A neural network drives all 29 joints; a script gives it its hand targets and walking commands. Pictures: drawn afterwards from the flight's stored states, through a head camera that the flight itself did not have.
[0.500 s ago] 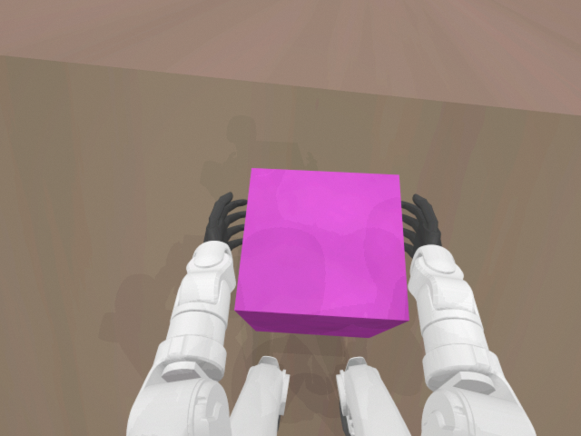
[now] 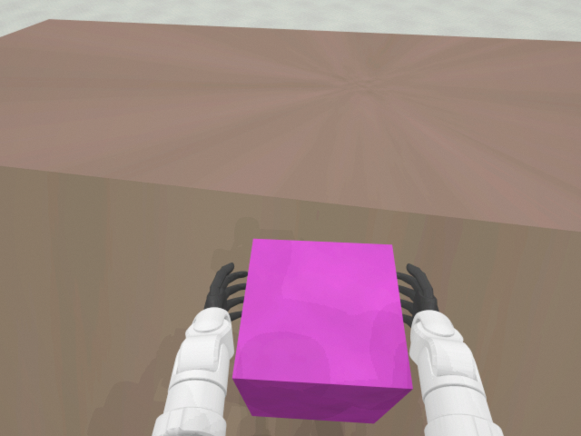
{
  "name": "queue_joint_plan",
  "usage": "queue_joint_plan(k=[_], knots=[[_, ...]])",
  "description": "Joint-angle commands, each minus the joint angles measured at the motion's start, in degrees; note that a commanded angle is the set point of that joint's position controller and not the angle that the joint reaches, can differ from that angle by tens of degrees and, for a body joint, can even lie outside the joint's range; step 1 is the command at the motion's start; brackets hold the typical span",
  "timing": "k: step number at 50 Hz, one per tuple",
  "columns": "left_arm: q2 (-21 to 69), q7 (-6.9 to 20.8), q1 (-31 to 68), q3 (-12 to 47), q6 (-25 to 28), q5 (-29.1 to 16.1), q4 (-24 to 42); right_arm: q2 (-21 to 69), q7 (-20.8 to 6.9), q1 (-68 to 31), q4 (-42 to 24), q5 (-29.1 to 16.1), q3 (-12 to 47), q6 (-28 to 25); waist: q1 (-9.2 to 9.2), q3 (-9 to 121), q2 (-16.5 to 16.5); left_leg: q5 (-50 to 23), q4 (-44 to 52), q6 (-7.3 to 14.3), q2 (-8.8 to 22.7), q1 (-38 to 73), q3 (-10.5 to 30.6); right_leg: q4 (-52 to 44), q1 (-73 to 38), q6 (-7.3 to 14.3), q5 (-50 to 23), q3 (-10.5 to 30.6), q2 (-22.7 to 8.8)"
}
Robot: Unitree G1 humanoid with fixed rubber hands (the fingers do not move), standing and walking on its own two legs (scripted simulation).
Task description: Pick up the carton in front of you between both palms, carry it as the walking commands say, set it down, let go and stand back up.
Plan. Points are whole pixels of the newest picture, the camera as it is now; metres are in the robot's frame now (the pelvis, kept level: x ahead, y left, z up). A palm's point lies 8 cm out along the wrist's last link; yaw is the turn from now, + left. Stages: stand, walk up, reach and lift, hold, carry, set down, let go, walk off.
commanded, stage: reach and lift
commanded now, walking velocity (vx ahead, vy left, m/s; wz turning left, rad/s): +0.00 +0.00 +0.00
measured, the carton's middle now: (317, 336) +0.29 +0.00 -0.07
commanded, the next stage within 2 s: hold in 1.10 s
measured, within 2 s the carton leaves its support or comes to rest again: neither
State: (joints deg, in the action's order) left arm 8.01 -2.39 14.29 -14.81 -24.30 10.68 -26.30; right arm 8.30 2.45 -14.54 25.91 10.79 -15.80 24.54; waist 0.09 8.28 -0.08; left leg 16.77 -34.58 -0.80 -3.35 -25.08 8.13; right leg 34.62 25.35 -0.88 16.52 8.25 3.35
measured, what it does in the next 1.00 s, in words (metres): stands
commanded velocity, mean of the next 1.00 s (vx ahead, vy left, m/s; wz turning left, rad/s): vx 0.00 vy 0.00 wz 0.00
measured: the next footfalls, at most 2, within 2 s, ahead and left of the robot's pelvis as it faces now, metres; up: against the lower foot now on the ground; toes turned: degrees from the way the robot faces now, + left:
none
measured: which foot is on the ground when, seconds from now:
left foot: down 0.00-1.00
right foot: down 0.00-1.00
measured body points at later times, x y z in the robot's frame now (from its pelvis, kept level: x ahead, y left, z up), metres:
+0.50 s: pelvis -0.02 +0.00 +0.01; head -0.04 +0.00 +0.46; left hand +0.29 +0.15 +0.03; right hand +0.30 -0.15 +0.03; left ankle +0.01 +0.13 -0.73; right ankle +0.01 -0.13 -0.73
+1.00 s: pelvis +0.00 +0.00 +0.02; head -0.03 +0.00 +0.47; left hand +0.30 +0.15 +0.04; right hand +0.30 -0.15 +0.05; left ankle +0.01 +0.13 -0.73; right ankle +0.01 -0.13 -0.73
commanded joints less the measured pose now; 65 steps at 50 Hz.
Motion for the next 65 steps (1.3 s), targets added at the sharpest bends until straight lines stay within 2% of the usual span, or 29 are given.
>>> queue_joint_plan(k=[1, 4, 7, 12, 21, 42, 54, 59, 65], knots=[[56.6, 14.8, 26.1, 35.1, -3.0, -9.2, 2.5, 56.8, -14.9, -24.6, -0.7, -9.1, 36.0, 3.3, -0.1, 14.4, 0.1, -19.7, 7.7, 0.2, -1.8, 14.0, -2.8, -7.5, -14.9, -0.3, -19.8, -3.1, 2.1], [55.8, 15.1, 25.3, 34.6, -6.0, -9.1, 4.3, 56.3, -15.2, -23.5, -2.3, -8.8, 35.2, 6.3, 0.16, 9.7, 0.1, -17.6, 10.4, 0.1, -1.8, 15.8, -3.0, -10.5, -17.1, 0.0, -17.9, -3.1, 2.0], [54.9, 15.6, 25.7, 32.1, -8.2, -7.9, 3.7, 55.7, -15.7, -23.8, -1.7, -7.7, 32.6, 8.5, 0.01, 4.2, 0.0, -12.0, 12.4, 0.3, -1.7, 15.9, -3.5, -12.6, -16.8, 0.3, -12.5, -3.4, 1.9], [54.7, 16.6, 30.5, 28.5, -9.3, -6.3, 2.2, 55.6, -16.7, -28.8, 0.0, -6.2, 29.0, 9.5, -0.21, 1.0, 0.0, -5.4, 13.2, 0.8, -1.4, 15.5, -4.2, -13.5, -16.0, 0.6, -5.8, -3.9, 1.5], [55.9, 17.1, 35.9, 28.8, -9.3, -6.4, 2.8, 56.6, -17.3, -34.4, -0.6, -6.4, 29.4, 9.4, -0.23, 5.1, 0.0, -5.3, 13.0, 0.8, -1.4, 17.3, -4.6, -13.2, -18.0, 0.4, -5.4, -4.2, 1.6], [54.4, 16.4, 27.8, 31.2, -12.0, -8.1, 9.4, 54.7, -16.7, -26.5, -7.4, -7.9, 31.8, 12.0, -0.17, 6.2, 0.2, -17.5, 15.3, -0.2, -2.1, 22.9, -4.2, -15.1, -23.0, -0.4, -17.4, -4.2, 2.4], [53.7, 16.3, 26.6, 32.3, -13.6, -9.0, 12.5, 54.5, -16.4, -25.1, -10.3, -8.9, 33.0, 13.7, -0.21, 5.0, 0.1, -18.1, 15.9, -0.2, -2.2, 23.7, -4.0, -15.9, -24.0, -0.5, -18.4, -3.9, 2.4], [54.4, 16.1, 27.1, 36.3, -15.2, -11.5, 17.3, 54.6, -16.2, -25.4, -15.4, -11.2, 36.7, 15.4, 0.26, 7.4, 0.0, -21.1, 16.2, -0.3, -2.3, 25.9, -3.5, -16.3, -26.3, -0.6, -21.6, -3.7, 2.4], [51.4, 15.7, 26.0, 32.1, -17.9, -8.9, 14.3, 51.5, -16.1, -24.8, -12.5, -9.0, 32.8, 17.9, -0.16, -0.4, 0.2, -12.6, 18.0, -0.1, -2.0, 23.2, -4.2, -17.9, -24.0, -0.3, -12.9, -4.0, 2.1]])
